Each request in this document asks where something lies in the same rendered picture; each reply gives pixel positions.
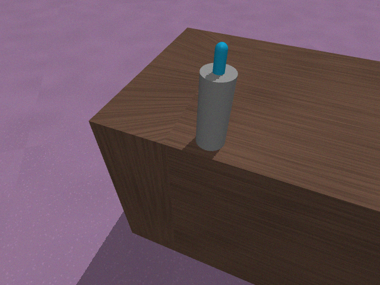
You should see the bottle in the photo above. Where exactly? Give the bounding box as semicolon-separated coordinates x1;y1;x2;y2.
196;42;238;151

